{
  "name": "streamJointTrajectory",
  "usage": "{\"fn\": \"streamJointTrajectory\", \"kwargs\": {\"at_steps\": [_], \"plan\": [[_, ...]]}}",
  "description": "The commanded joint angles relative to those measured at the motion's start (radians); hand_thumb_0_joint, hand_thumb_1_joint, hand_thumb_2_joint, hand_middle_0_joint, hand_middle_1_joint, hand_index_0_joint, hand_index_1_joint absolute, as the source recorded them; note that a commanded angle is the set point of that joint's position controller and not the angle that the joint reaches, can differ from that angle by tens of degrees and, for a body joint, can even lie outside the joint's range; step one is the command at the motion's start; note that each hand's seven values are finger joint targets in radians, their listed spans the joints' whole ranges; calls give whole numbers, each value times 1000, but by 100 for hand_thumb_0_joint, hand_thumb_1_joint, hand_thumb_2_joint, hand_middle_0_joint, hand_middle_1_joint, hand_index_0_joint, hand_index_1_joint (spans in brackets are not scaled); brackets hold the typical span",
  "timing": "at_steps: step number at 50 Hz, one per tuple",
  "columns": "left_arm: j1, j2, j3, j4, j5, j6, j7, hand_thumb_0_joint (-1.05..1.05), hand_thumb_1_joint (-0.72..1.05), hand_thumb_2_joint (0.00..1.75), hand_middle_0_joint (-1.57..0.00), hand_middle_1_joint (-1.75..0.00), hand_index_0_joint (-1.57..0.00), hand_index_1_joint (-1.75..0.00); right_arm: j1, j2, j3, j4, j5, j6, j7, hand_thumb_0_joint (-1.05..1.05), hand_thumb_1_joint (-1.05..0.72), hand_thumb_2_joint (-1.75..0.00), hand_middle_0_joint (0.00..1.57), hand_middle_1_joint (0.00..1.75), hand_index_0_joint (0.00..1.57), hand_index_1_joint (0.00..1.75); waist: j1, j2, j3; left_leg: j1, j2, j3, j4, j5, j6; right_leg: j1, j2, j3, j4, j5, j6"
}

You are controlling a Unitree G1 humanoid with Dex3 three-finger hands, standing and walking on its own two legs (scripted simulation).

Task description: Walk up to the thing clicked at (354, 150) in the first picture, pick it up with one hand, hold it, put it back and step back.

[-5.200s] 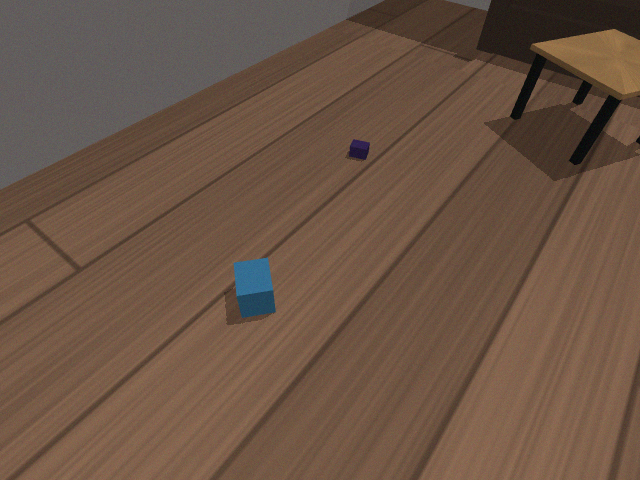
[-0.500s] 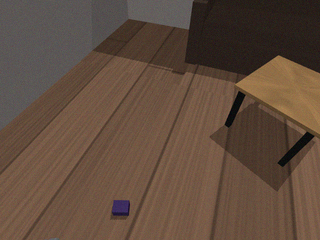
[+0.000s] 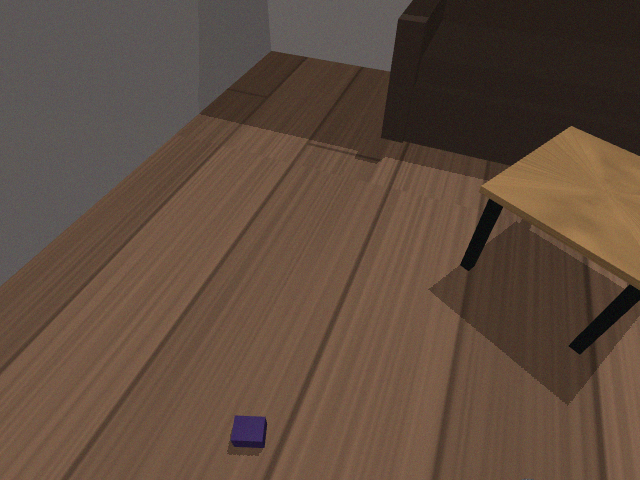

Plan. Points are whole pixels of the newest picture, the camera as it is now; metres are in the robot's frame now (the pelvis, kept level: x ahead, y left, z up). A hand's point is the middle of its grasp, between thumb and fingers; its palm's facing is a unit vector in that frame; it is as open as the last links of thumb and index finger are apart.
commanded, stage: walk up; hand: left
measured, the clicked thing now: (249, 431) +0.41 +0.21 -0.74
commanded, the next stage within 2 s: stand in 0.92 s
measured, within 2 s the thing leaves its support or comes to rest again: neither
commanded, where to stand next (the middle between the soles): +0.03 -0.04 m, yaw -1 degrees
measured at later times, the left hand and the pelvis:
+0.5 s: hand out of the picture +0.10 +0.25 -0.15, palm faces -0.02 -0.95 -0.30, open 7.4 cm; pelvis +0.02 +0.00 +0.01, yaw +0 degrees
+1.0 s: hand out of the picture +0.10 +0.25 -0.15, palm faces -0.02 -0.95 -0.32, open 7.4 cm; pelvis +0.02 +0.00 +0.01, yaw +0 degrees
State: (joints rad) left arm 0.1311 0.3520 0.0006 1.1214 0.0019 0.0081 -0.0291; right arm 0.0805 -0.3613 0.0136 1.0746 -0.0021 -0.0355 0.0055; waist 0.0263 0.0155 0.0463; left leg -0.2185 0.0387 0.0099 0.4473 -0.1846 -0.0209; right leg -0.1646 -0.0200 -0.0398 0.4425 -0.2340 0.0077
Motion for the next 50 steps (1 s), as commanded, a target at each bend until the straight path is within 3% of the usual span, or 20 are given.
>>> {"fn": "streamJointTrajectory", "kwargs": {"at_steps": [1, 5, 11, 21, 36, 45, 50], "plan": [[-76, 215, 46, -47, -3, -30, 20, 0, 90, 90, -20, -30, -20, -30, -26, -219, -48, -22, 2, -18, -15, 0, -90, -90, 20, 30, 20, 30, -25, -65, -79, 96, 90, -84, -87, 121, 48, -16, -120, 123, -146, 102, -34], [-88, 208, 49, -34, -2, -27, 22, 0, 90, 90, -20, -30, -20, -30, -49, -218, -49, -7, -2, -16, -18, 0, -90, -90, 20, 30, 20, 30, -22, -37, -75, 82, 94, -87, -115, 144, 41, 19, -114, 104, -156, 119, -28], [-100, 213, 52, -31, 4, -24, 22, 0, 90, 90, -20, -30, -20, -30, -58, -211, -49, 10, -6, -13, -18, 0, -90, -90, 20, 30, 20, 30, -26, -30, -66, 83, 86, -84, -143, 75, 36, 18, -114, 107, -183, 65, -28], [-111, 208, 58, -32, 4, -20, 24, 0, 90, 90, -20, -30, -20, -30, -41, -214, -49, 24, -6, -15, -23, 0, -90, -90, 20, 30, 20, 30, -28, -11, -103, 89, 96, -76, -144, 168, 37, 84, -114, 92, -166, 162, -27], [-102, 197, 60, -26, 3, -15, 25, 0, 90, 90, -20, -30, -20, -30, -37, -209, -49, 23, -6, -12, -25, 0, -90, -90, 20, 30, 20, 30, -29, -14, -90, 102, 98, -73, -150, 194, 37, 79, -107, 87, -171, 172, -22], [-96, 196, 59, -29, 4, -14, 23, 0, 90, 90, -20, -30, -20, -30, -48, -208, -49, 18, -9, -14, -23, 0, -90, -90, 20, 30, 20, 30, -26, -9, -74, 100, 96, -75, -169, 153, 36, 66, -105, 94, -175, 155, -21], [-89, 202, 47, -28, 10, -35, 32, 0, 90, 90, -20, -30, -20, -30, -58, -201, -49, 15, -8, 4, -15, 0, -90, -90, 20, 30, 20, 30, -26, -8, -78, 112, 102, -81, -159, 153, 33, 70, -124, 102, -197, 151, -18]]}}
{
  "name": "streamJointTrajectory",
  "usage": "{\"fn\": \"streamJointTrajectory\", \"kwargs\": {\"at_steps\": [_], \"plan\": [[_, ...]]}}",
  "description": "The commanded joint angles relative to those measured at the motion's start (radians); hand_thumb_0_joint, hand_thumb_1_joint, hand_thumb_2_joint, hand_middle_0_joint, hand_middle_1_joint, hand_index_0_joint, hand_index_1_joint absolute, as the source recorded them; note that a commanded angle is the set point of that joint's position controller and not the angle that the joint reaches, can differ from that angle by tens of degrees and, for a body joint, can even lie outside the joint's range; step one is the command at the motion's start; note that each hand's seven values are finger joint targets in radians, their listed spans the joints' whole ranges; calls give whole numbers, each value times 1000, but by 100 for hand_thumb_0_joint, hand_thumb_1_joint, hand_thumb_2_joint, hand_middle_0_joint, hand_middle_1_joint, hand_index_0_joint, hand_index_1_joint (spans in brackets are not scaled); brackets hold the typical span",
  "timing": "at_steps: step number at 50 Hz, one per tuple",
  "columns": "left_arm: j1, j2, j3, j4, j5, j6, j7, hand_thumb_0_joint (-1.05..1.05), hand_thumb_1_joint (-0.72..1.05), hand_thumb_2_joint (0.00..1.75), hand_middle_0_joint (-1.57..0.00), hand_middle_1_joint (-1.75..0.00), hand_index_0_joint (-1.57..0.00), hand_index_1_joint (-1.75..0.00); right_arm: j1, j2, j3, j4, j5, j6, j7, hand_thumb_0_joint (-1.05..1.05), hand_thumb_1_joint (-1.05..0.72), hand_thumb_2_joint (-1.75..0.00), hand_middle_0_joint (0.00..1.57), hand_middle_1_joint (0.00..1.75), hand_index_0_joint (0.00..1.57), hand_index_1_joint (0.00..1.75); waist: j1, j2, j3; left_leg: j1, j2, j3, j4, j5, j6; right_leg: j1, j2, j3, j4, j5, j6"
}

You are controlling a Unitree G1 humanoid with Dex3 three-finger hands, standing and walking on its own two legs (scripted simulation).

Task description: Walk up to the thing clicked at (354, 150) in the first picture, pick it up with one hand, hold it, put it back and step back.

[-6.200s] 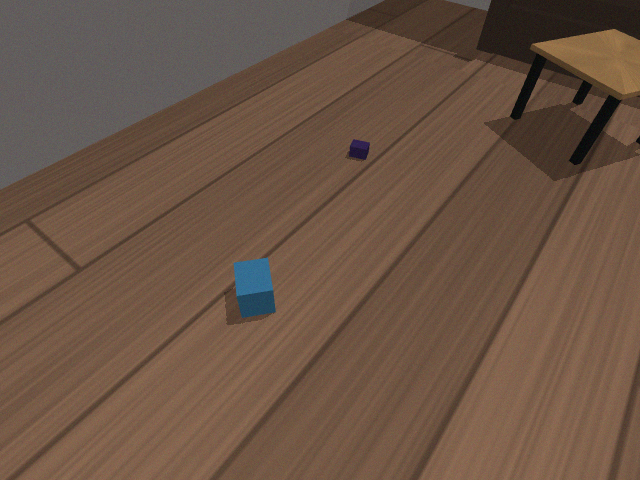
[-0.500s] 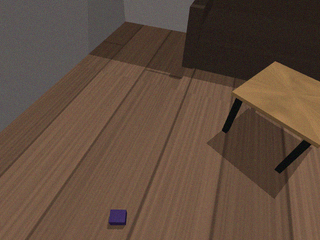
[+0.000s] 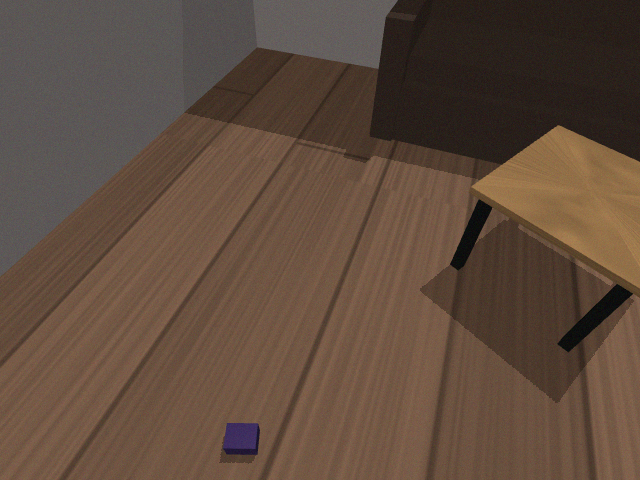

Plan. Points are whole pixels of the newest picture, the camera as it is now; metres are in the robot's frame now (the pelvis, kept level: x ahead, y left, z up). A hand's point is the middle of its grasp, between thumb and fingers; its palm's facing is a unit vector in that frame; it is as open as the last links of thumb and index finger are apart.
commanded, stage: stand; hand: left
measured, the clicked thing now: (242, 438) +0.38 +0.21 -0.75
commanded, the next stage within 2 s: none
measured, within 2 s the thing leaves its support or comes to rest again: neither
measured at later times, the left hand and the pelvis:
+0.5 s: hand out of the picture +0.08 +0.25 -0.16, palm faces -0.03 -0.94 -0.34, open 7.4 cm; pelvis +0.00 +0.00 +0.00, yaw +0 degrees
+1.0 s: hand out of the picture +0.07 +0.26 -0.16, palm faces -0.02 -0.94 -0.34, open 7.4 cm; pelvis +0.00 +0.00 +0.00, yaw +0 degrees
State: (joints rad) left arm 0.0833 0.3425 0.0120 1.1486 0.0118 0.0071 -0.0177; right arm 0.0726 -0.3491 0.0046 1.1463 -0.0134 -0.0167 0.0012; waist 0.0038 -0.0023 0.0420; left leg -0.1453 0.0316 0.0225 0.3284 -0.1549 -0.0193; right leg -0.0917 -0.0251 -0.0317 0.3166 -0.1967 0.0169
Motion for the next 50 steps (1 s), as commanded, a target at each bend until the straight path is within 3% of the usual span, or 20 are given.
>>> {"fn": "streamJointTrajectory", "kwargs": {"at_steps": [1, 10, 19, 28, 36, 40, 47, 50], "plan": [[-45, 217, 35, -55, -1, -35, 21, 0, 90, 90, -20, -30, -20, -30, -55, -208, -39, -56, 5, -15, -9, 0, -90, -90, 20, 30, 20, 30, -7, 3, -74, 47, 107, -98, -46, 125, 26, -17, -115, 91, -68, 106, -24], [-24, 215, 29, -61, -5, -42, 27, 0, 90, 90, -20, -30, -20, -30, -54, -215, -42, -57, 4, -13, -5, 0, -90, -90, 20, 30, 20, 30, -5, 3, -106, 89, 115, -94, -26, 204, 33, -5, -120, 84, -59, 190, -23], [-16, 213, 27, -62, -2, -36, 26, 0, 90, 90, -20, -30, -20, -30, -44, -217, -40, -53, 3, -12, -7, 0, -90, -90, 20, 30, 20, 30, -1, 21, -71, 42, 108, -93, -50, 134, 29, 2, -121, 86, -72, 129, -24], [-17, 222, 29, -65, -4, -36, 26, 0, 90, 90, -20, -30, -20, -30, -38, -213, -40, -55, 3, -14, -6, 0, -90, -90, 20, 30, 20, 30, -3, 7, -67, 52, 110, -102, -62, 144, 28, -4, -118, 81, -62, 112, -26], [-14, 221, 28, -73, -1, -38, 28, 0, 90, 90, -20, -30, -20, -30, -27, -213, -42, -61, 2, -14, -7, 0, -90, -90, 20, 30, 20, 30, -3, 4, -87, 60, 112, -96, -44, 185, 35, 11, -124, 81, -63, 155, -26], [-13, 221, 27, -69, -1, -36, 26, 0, 90, 90, -20, -30, -20, -30, -17, -209, -39, -59, 3, -11, -6, 0, -90, -90, 20, 30, 20, 30, -7, 2, -53, 34, 103, -97, -58, 113, 31, -4, -122, 84, -76, 109, -26], [-1, 222, 29, -70, -1, -36, 26, 0, 90, 90, -20, -30, -20, -30, -20, -212, -41, -65, 4, -14, -6, 0, -90, -90, 20, 30, 20, 30, -1, 4, -67, 54, 108, -100, -52, 153, 33, 3, -122, 81, -66, 125, -29], [8, 220, 27, -67, 1, -36, 26, 0, 90, 90, -20, -30, -20, -30, -27, -216, -41, -64, 5, -12, -6, 0, -90, -90, 20, 30, 20, 30, -2, 5, -50, 55, 105, -104, -55, 105, 30, -24, -118, 81, -77, 83, -26]]}}
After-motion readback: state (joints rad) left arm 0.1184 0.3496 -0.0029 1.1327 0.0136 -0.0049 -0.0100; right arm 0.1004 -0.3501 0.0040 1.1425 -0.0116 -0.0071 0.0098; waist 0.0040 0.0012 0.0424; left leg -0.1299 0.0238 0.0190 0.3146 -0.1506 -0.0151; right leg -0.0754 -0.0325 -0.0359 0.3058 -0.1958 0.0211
